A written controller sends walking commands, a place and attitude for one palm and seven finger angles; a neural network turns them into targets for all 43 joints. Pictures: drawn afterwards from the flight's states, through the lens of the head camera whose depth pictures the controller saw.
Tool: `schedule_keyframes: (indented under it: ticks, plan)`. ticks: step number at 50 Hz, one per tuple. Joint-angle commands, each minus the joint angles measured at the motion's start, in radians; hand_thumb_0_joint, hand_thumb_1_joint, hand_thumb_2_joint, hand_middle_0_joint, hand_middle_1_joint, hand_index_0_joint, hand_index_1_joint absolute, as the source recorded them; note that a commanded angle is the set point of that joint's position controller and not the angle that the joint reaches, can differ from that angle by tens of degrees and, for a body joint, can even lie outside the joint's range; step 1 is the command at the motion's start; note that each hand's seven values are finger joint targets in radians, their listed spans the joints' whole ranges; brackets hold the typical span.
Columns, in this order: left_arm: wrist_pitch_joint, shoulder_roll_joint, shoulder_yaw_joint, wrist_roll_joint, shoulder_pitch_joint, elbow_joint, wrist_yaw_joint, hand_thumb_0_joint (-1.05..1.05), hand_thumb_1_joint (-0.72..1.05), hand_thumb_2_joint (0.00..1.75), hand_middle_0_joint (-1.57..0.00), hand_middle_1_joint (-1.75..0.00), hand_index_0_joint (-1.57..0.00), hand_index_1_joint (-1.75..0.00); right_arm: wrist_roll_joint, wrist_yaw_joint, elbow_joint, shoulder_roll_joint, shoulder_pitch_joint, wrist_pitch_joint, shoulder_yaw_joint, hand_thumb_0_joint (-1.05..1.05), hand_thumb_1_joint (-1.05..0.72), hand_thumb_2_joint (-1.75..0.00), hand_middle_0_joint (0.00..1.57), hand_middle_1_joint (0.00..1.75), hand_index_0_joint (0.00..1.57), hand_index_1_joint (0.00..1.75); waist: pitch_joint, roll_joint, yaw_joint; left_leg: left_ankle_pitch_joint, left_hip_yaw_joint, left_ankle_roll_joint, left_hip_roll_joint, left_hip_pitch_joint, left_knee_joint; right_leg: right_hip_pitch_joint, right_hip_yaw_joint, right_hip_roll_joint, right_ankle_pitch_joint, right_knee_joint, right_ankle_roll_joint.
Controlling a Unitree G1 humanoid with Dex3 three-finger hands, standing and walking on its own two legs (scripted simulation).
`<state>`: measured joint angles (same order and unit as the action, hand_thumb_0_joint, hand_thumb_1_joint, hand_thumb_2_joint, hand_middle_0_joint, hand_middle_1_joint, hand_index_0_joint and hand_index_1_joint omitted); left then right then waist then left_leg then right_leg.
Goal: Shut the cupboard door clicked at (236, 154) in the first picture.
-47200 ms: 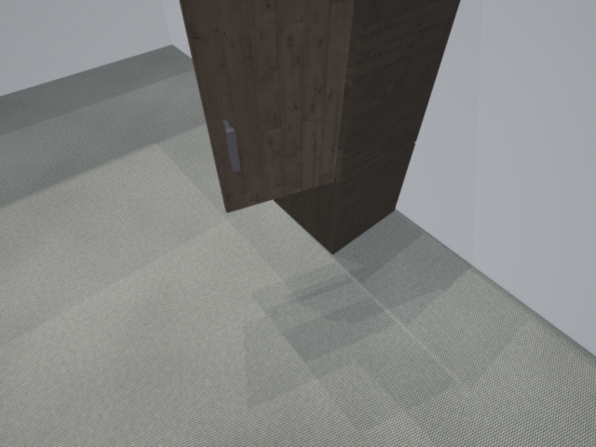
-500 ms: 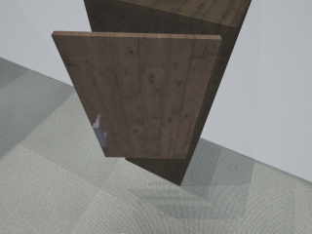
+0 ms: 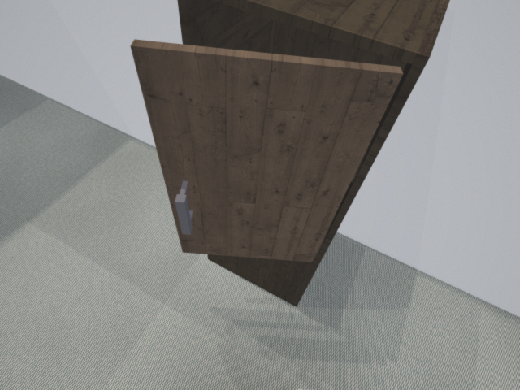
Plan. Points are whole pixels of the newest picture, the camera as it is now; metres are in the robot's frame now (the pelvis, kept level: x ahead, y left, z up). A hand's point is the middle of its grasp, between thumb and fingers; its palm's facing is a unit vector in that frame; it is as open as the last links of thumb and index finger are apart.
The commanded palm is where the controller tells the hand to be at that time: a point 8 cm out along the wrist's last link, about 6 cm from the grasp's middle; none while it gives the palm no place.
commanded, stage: come to a stop and stand still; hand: left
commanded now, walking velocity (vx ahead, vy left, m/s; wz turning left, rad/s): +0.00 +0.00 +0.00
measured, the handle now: (185, 208) +0.45 +0.19 -0.09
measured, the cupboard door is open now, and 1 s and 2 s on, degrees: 25 25 25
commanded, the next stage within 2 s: look again from close up in 0.72 s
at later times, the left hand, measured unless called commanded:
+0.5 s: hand out of the picture -0.02 +0.16 -0.17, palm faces +0.01 -0.99 -0.17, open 7.3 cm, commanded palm none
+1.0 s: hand out of the picture -0.03 +0.17 -0.17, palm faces +0.00 -0.98 -0.20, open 7.4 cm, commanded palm none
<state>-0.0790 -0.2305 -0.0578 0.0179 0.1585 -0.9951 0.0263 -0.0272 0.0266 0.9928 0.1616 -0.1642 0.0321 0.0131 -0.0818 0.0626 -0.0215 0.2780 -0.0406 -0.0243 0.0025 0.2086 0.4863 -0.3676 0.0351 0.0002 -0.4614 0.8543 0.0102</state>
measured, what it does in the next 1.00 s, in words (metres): steps on the spot: right foot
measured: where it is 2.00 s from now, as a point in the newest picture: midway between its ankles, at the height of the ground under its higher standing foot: outside the picture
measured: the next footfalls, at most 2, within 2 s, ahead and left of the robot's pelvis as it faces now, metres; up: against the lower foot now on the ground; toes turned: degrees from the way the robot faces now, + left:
right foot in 0.12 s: -0.02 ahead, -0.12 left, +0.00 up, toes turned -2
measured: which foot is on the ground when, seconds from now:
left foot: down 0.00-1.00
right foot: up 0.00-0.10, down 0.12-1.00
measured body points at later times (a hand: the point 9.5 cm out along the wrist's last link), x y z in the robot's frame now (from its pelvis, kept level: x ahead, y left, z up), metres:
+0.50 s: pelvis -0.04 -0.02 +0.01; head -0.03 +0.00 +0.46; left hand -0.02 +0.21 -0.16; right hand -0.05 -0.25 -0.15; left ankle -0.01 +0.11 -0.74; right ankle -0.06 -0.12 -0.74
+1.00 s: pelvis -0.03 +0.01 +0.00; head -0.02 +0.00 +0.45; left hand -0.03 +0.22 -0.16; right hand -0.03 -0.21 -0.17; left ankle -0.01 +0.11 -0.74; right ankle -0.06 -0.12 -0.74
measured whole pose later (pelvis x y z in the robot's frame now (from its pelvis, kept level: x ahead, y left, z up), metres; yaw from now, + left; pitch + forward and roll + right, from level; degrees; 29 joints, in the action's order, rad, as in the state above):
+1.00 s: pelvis -0.03 +0.01 +0.00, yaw +0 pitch -1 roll -1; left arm 0.02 -0.12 0.02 0.01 0.31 -1.11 0.04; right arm -0.01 0.02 1.08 0.16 -0.31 -0.02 0.00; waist -0.02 -0.04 0.01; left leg 0.26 -0.05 -0.03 0.00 0.26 0.53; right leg -0.17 0.00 0.00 -0.32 0.50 0.01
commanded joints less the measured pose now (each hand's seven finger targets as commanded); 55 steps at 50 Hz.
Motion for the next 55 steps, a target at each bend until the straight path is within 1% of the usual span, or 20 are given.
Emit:
schedule_keyframes:
  ticks: [1,3,5,7,8,9,10,11,19,22,26,40,41,42,43,44,45,49,50,55]
  plan:
    - [0.035,-0.043,0.003,-0.004,0.043,0.041,-0.002,0.0,0.9,0.9,-0.2,-0.3,-0.2,-0.3,0.001,0.019,-0.04,0.189,-0.021,-0.024,0.037,0.0,-0.9,-0.9,0.2,0.3,0.2,0.3,0.094,-0.217,0.012,-0.571,0.155,-0.138,0.236,-0.079,-0.141,0.049,-0.014,-0.007,0.006,-0.086,0.006]
    - [0.046,-0.036,0.009,-0.006,0.067,0.029,-0.003,0.0,0.9,0.9,-0.2,-0.3,-0.2,-0.3,0.009,0.017,-0.019,0.19,-0.052,-0.026,0.043,0.0,-0.9,-0.9,0.2,0.3,0.2,0.3,0.146,-0.204,0.014,-0.581,0.16,-0.126,0.231,-0.135,-0.112,0.118,-0.038,-0.008,0.096,-0.261,0.005]
    - [0.064,-0.054,0.01,-0.004,0.132,0.0,0.001,0.0,0.9,0.9,-0.2,-0.3,-0.2,-0.3,0.024,0.012,-0.009,0.174,-0.051,-0.028,0.044,0.0,-0.9,-0.9,0.2,0.3,0.2,0.3,0.176,-0.135,-0.005,-0.466,0.139,-0.067,0.171,-0.111,-0.043,0.242,0.002,-0.02,0.345,-0.488,-0.007]
    - [0.08,-0.101,0.009,0.001,0.108,-0.012,0.007,0.0,0.9,0.9,-0.2,-0.3,-0.2,-0.3,0.034,0.005,-0.012,0.109,-0.065,-0.028,0.034,0.0,-0.9,-0.9,0.2,0.3,0.2,0.3,0.142,0.028,0.035,-0.158,0.055,0.014,0.072,-0.024,-0.022,0.246,0.163,-0.185,0.538,-0.524,-0.071]
    - [0.08,-0.113,0.017,-0.002,0.068,-0.011,0.003,0.0,0.9,0.9,-0.2,-0.3,-0.2,-0.3,0.033,-0.002,-0.001,0.104,-0.073,-0.024,0.029,0.0,-0.9,-0.9,0.2,0.3,0.2,0.3,0.097,0.027,0.054,-0.076,0.05,0.027,0.047,-0.06,-0.053,0.159,0.152,-0.211,0.453,-0.534,-0.093]
    - [0.081,-0.096,0.018,-0.001,0.063,-0.014,0.003,0.0,0.9,0.9,-0.2,-0.3,-0.2,-0.3,0.024,-0.005,0.011,0.098,-0.081,-0.026,0.028,0.0,-0.9,-0.9,0.2,0.3,0.2,0.3,0.103,0.01,0.055,-0.195,0.054,0.023,0.055,-0.087,-0.074,0.166,0.118,-0.163,0.524,-0.497,-0.078]
    - [0.088,-0.072,0.016,-0.002,0.079,-0.024,0.007,0.0,0.9,0.9,-0.2,-0.3,-0.2,-0.3,0.021,0.0,0.028,0.101,-0.087,-0.027,0.028,0.0,-0.9,-0.9,0.2,0.3,0.2,0.3,0.128,0.068,0.049,-0.239,0.052,0.021,0.075,-0.106,-0.066,0.189,0.099,-0.128,0.552,-0.484,-0.066]
    - [0.09,-0.062,0.021,-0.005,0.094,-0.033,0.009,0.0,0.9,0.9,-0.2,-0.3,-0.2,-0.3,0.021,0.002,0.039,0.115,-0.088,-0.031,0.028,0.0,-0.9,-0.9,0.2,0.3,0.2,0.3,0.132,0.063,0.041,-0.262,0.057,0.019,0.086,-0.112,-0.07,0.197,0.087,-0.123,0.56,-0.486,-0.058]
    - [0.079,-0.036,0.034,-0.009,0.126,-0.078,0.007,0.0,0.9,0.9,-0.2,-0.3,-0.2,-0.3,0.016,0.002,0.105,0.101,-0.104,-0.028,0.008,0.0,-0.9,-0.9,0.2,0.3,0.2,0.3,-0.034,-0.049,0.027,-0.085,0.074,0.019,0.084,-0.054,-0.172,0.124,0.091,-0.093,0.201,-0.591,-0.045]
    - [0.076,-0.033,0.035,-0.009,0.141,-0.09,0.006,0.0,0.9,0.9,-0.2,-0.3,-0.2,-0.3,0.015,0.003,0.118,0.091,-0.129,-0.025,0.005,0.0,-0.9,-0.9,0.2,0.3,0.2,0.3,-0.055,-0.082,0.026,-0.032,0.072,0.021,0.076,-0.032,-0.184,0.117,0.094,-0.09,0.146,-0.608,-0.046]
    - [0.077,-0.027,0.033,-0.009,0.151,-0.095,0.005,0.0,0.9,0.9,-0.2,-0.3,-0.2,-0.3,0.013,0.005,0.127,0.085,-0.162,-0.025,0.006,0.0,-0.9,-0.9,0.2,0.3,0.2,0.3,-0.043,-0.069,0.028,-0.009,0.073,0.021,0.077,-0.024,-0.188,0.123,0.088,-0.087,0.125,-0.611,-0.046]
    - [0.085,0.016,0.036,-0.009,0.203,-0.121,0.011,0.0,0.9,0.9,-0.2,-0.3,-0.2,-0.3,0.02,0.016,0.134,0.067,-0.204,-0.047,0.005,0.0,-0.9,-0.9,0.2,0.3,0.2,0.3,0.019,-0.056,0.019,-0.143,0.085,0.007,0.101,-0.056,-0.173,0.17,0.058,-0.079,0.289,-0.552,-0.043]
    - [0.13,-0.005,0.055,0.012,0.254,-0.133,0.051,0.0,0.9,0.9,-0.2,-0.3,-0.2,-0.3,0.022,-0.001,0.068,0.092,-0.095,-0.075,-0.003,0.0,-0.9,-0.9,0.2,0.3,0.2,0.3,0.031,-0.144,-0.007,-0.321,0.044,0.028,0.109,-0.004,0.057,0.168,0.084,-0.14,0.642,-0.517,-0.038]
    - [0.135,-0.061,0.041,-0.003,0.22,-0.086,0.043,0.0,0.9,0.9,-0.2,-0.3,-0.2,-0.3,0.018,-0.007,0.042,0.042,-0.161,-0.063,-0.003,0.0,-0.9,-0.9,0.2,0.3,0.2,0.3,0.101,-0.13,0.048,-0.067,0.061,0.023,0.068,-0.011,0.015,0.171,0.117,-0.162,0.434,-0.503,-0.064]
    - [0.13,-0.043,0.045,-0.003,0.185,-0.075,0.034,0.0,0.9,0.9,-0.2,-0.3,-0.2,-0.3,0.013,-0.005,0.052,0.05,-0.181,-0.065,0.001,0.0,-0.9,-0.9,0.2,0.3,0.2,0.3,0.076,-0.182,0.052,-0.072,0.074,0.013,0.071,-0.005,-0.025,0.135,0.093,-0.129,0.286,-0.471,-0.076]
    - [0.131,-0.03,0.052,-0.004,0.196,-0.078,0.03,0.0,0.9,0.9,-0.2,-0.3,-0.2,-0.3,0.013,-0.007,0.054,0.056,-0.198,-0.067,-0.001,0.0,-0.9,-0.9,0.2,0.3,0.2,0.3,0.089,-0.166,0.049,-0.127,0.088,0.005,0.084,0.006,-0.02,0.137,0.07,-0.096,0.252,-0.456,-0.075]
    - [0.131,-0.02,0.053,-0.003,0.203,-0.076,0.028,0.0,0.9,0.9,-0.2,-0.3,-0.2,-0.3,0.011,-0.007,0.049,0.055,-0.206,-0.072,-0.004,0.0,-0.9,-0.9,0.2,0.3,0.2,0.3,0.095,-0.184,0.042,-0.176,0.088,-0.004,0.093,0.003,-0.024,0.148,0.052,-0.086,0.277,-0.444,-0.072]
    - [0.119,0.003,0.061,-0.003,0.199,-0.076,0.025,0.0,0.9,0.9,-0.2,-0.3,-0.2,-0.3,0.015,-0.002,0.034,0.08,-0.199,-0.071,-0.002,0.0,-0.9,-0.9,0.2,0.3,0.2,0.3,0.038,-0.024,0.037,-0.157,0.111,-0.019,0.097,0.026,-0.053,0.123,0.044,-0.066,0.234,-0.423,-0.06]
    - [0.117,0.005,0.061,-0.001,0.197,-0.074,0.023,0.0,0.9,0.9,-0.2,-0.3,-0.2,-0.3,0.014,-0.003,0.033,0.078,-0.19,-0.072,-0.002,0.0,-0.9,-0.9,0.2,0.3,0.2,0.3,-0.007,-0.04,0.031,-0.148,0.11,-0.022,0.096,0.045,-0.069,0.103,0.044,-0.065,0.226,-0.428,-0.058]
    - [0.111,-0.018,0.058,-0.001,0.193,-0.065,0.021,0.0,0.9,0.9,-0.2,-0.3,-0.2,-0.3,0.013,-0.004,0.036,0.101,-0.169,-0.073,-0.004,0.0,-0.9,-0.9,0.2,0.3,0.2,0.3,-0.029,-0.053,0.023,-0.147,0.107,-0.026,0.093,0.035,-0.105,0.098,0.045,-0.067,0.236,-0.421,-0.05]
